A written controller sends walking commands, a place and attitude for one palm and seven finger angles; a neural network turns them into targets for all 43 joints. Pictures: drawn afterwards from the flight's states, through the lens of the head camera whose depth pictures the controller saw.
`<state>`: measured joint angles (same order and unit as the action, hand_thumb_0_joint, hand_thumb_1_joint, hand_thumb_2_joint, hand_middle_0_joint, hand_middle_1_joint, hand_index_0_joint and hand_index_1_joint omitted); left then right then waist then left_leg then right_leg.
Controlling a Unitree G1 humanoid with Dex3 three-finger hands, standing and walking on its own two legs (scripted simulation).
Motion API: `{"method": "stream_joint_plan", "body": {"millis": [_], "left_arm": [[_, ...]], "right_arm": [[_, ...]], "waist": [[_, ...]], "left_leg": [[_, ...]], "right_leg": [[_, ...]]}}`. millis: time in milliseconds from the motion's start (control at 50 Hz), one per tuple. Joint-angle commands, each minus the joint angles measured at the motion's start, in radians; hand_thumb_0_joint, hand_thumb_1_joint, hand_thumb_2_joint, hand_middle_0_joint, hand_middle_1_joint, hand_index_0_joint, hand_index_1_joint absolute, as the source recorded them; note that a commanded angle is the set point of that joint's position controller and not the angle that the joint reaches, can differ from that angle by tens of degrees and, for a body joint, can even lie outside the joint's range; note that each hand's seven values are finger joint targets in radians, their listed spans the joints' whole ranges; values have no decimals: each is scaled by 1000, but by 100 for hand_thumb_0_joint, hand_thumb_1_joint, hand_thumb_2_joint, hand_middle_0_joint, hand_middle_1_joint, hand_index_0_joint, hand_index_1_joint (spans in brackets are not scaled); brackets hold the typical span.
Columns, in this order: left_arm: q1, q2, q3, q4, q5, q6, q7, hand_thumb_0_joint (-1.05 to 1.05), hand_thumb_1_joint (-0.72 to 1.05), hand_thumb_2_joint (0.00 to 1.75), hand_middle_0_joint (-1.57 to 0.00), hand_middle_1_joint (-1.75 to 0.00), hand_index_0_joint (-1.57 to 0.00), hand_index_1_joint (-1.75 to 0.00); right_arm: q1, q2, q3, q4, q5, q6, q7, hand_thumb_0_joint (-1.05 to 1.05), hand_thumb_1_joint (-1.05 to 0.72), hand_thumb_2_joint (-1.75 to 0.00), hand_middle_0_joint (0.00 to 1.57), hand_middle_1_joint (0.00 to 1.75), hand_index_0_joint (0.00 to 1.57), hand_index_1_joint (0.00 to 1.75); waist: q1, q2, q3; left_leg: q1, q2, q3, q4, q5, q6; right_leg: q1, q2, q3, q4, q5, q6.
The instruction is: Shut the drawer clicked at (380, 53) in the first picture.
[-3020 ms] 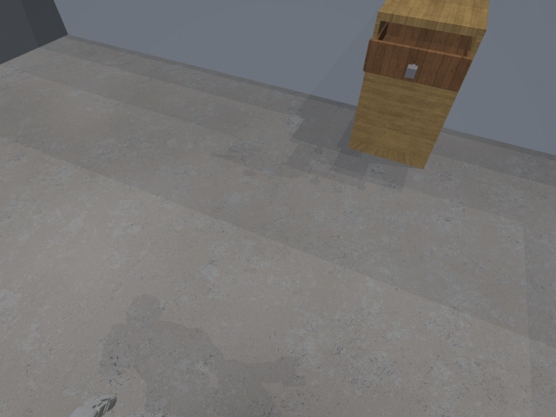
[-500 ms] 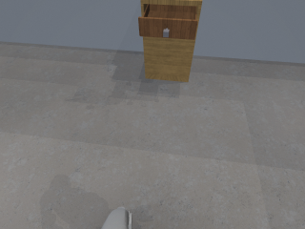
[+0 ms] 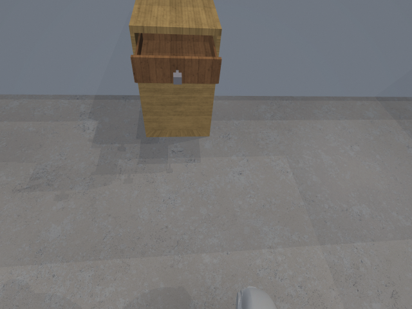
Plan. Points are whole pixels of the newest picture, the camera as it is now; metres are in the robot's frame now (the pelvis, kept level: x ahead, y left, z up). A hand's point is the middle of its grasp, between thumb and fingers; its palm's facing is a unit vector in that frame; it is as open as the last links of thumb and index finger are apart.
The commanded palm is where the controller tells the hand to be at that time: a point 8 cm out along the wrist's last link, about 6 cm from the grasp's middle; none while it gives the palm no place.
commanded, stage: walk to a spot facing it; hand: left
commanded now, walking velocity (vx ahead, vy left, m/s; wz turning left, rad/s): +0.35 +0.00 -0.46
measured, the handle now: (177, 76) +1.02 +0.19 -0.13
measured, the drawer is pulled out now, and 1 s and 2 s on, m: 0.22 0.22 0.22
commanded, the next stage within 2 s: turn to face it in 0.60 s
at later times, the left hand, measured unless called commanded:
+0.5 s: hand (162, 231) +0.33 +0.13 -0.16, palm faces -0.18 -0.95 -0.25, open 7.2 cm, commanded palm none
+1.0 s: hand (171, 181) +0.50 +0.13 -0.17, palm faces -0.16 -0.97 -0.17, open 7.3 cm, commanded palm none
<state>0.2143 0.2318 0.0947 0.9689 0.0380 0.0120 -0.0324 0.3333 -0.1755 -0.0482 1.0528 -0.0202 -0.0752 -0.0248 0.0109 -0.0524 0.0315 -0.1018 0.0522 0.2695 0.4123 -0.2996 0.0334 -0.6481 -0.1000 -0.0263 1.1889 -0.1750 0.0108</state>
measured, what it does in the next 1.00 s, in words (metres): walks ahead: right foot, then left foot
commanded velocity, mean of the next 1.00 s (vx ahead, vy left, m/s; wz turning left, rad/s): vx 0.21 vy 0.00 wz -0.06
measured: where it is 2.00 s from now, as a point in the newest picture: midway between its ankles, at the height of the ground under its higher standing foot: (214, 268)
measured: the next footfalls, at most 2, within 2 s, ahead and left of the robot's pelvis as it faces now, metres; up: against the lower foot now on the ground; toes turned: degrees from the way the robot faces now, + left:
right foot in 0.26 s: +0.26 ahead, -0.14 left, +0.00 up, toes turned -15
left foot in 0.72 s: +0.48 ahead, +0.05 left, +0.00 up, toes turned -6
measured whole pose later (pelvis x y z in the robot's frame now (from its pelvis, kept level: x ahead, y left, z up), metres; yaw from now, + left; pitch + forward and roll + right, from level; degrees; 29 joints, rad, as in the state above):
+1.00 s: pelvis +0.40 -0.03 +0.00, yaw -12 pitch +0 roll -1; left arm 0.19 0.18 0.05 1.02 0.02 0.01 0.02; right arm 0.29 -0.16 -0.03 1.05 -0.02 -0.02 -0.02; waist -0.02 -0.03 0.04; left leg -0.23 0.01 0.10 0.44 -0.20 0.05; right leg -0.42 -0.07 -0.03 0.89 -0.38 0.04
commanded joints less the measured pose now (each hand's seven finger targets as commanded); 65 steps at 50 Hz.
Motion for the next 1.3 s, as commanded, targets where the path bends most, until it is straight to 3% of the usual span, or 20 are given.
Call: {"method": "stream_joint_plan", "body": {"millis": [0,120,200,220,240,260,340,400,580,660,680,700,720,780,840,1040,1120,1160,1180,1280], "left_arm": [[-55,-20,-17,-64,1,1,-16,0,90,90,-20,-30,-20,-30],[-209,-32,-32,-98,-8,-19,-18,0,90,90,-20,-30,-20,-30],[38,30,-12,-26,-1,-42,-6,0,90,90,-20,-30,-20,-30],[183,96,6,18,2,-56,-1,0,90,90,-20,-30,-20,-30],[288,217,36,37,-2,-65,13,0,90,90,-20,-30,-20,-30],[309,271,44,47,-30,-57,28,0,90,90,-20,-30,-20,-30],[81,128,1,8,-30,-69,41,0,90,90,-20,-30,-20,-30],[31,97,-7,9,-15,-84,42,0,90,90,-20,-30,-20,-30],[130,108,-6,36,-16,-83,37,0,90,90,-20,-30,-20,-30],[115,117,1,23,-22,-69,38,0,90,90,-20,-30,-20,-30],[108,84,-3,11,-28,-67,36,0,90,90,-20,-30,-20,-30],[151,18,-20,4,-40,-69,29,0,90,90,-20,-30,-20,-30],[144,37,-24,6,-29,-73,39,0,90,90,-20,-30,-20,-30],[110,20,-28,38,-19,-59,37,0,90,90,-20,-30,-20,-30],[142,-26,-43,59,-23,-35,40,0,90,90,-20,-30,-20,-30],[-21,-6,-26,-28,-30,-1,61,0,90,90,-20,-30,-20,-30],[42,22,-18,-20,-33,-16,68,0,90,90,-20,-30,-20,-30],[87,174,8,-25,-12,-31,79,0,90,90,-20,-30,-20,-30],[95,180,2,-36,-21,-24,76,0,90,90,-20,-30,-20,-30],[-42,69,-19,-75,-24,-29,76,0,90,90,-20,-30,-20,-30]], "right_arm": [[72,-106,-11,-27,2,-28,0,0,-90,-90,20,30,20,30],[185,-129,-13,19,-10,-11,-1,0,-90,-90,20,30,20,30],[137,-179,-21,5,-2,-2,1,0,-90,-90,20,30,20,30],[115,-175,-16,-10,7,0,10,0,-90,-90,20,30,20,30],[149,-107,-5,-42,22,-4,18,0,-90,-90,20,30,20,30],[90,-95,-3,-79,26,-4,9,0,-90,-90,20,30,20,30],[-19,-79,-11,-75,-1,21,11,0,-90,-90,20,30,20,30],[81,-41,-9,-46,-9,48,17,0,-90,-90,20,30,20,30],[-178,-46,-5,-144,-5,27,44,0,-90,-90,20,30,20,30],[-92,-99,-17,-121,-4,9,27,0,-90,-90,20,30,20,30],[46,-165,-31,-82,-13,1,15,0,-90,-90,20,30,20,30],[154,-269,-49,-57,-23,-1,11,0,-90,-90,20,30,20,30],[156,-252,-35,-55,-12,18,9,0,-90,-90,20,30,20,30],[-20,-128,5,-77,-3,15,-1,0,-90,-90,20,30,20,30],[-59,-100,16,-62,5,10,-5,0,-90,-90,20,30,20,30],[-18,-165,-31,-58,-6,70,3,0,-90,-90,20,30,20,30],[-51,-157,-40,-76,5,83,8,0,-90,-90,20,30,20,30],[-41,-58,-26,-116,15,85,17,0,-90,-90,20,30,20,30],[-56,-103,-41,-119,5,98,13,0,-90,-90,20,30,20,30],[-19,-77,-43,-69,-3,129,32,0,-90,-90,20,30,20,30]], "waist": [[-14,140,100],[-75,179,107],[47,191,-54],[124,125,-146],[142,-105,-299],[129,-125,-337],[18,71,-29],[-61,-4,-18],[19,-81,12],[-39,-6,-24],[-97,108,-106],[-109,375,-194],[-104,311,-180],[-34,211,-8],[11,219,-28],[-28,229,-62],[19,143,-74],[29,-256,-95],[35,-179,-91],[-40,-88,19]], "left_leg": [[0,265,-122,-240,276,72],[170,276,-26,-149,604,65],[155,271,49,235,994,21],[-29,249,61,481,802,-18],[-368,96,41,809,15,-71],[-527,17,-110,1048,-303,-74],[-472,144,-248,920,-54,-63],[-393,135,-218,770,-13,-83],[-368,61,-159,305,82,-78],[-82,16,-137,84,131,-60],[137,116,-256,27,210,-22],[301,399,-571,-37,398,98],[234,444,-624,-86,436,165],[-31,317,-462,-132,488,158],[-105,203,-309,-115,677,122],[-73,194,-465,-69,522,151],[-210,128,-465,39,365,75],[-479,-89,-236,378,-230,-61],[-433,-60,-284,568,-310,-57],[-443,-3,-270,789,-79,-85]], "right_leg": [[-74,-35,-19,-166,78,15],[8,37,-128,-487,-1,-35],[383,141,-185,-606,-59,-106],[666,84,-113,-662,36,-137],[980,-212,336,-700,148,-256],[1020,-347,610,-806,326,-339],[499,-212,290,-903,221,-233],[364,-136,133,-931,196,-196],[465,-100,163,-895,201,-188],[405,-61,164,-710,273,-147],[295,15,104,-493,200,-99],[104,140,-42,-179,-302,-38],[82,118,20,-33,-446,-43],[106,26,31,-13,-304,-17],[244,24,-7,-191,-235,13],[272,58,-24,-434,-231,43],[520,50,-18,-769,5,37],[705,-338,314,-898,292,-99],[570,-394,292,-897,332,-169],[443,-211,22,-899,221,-113]]}}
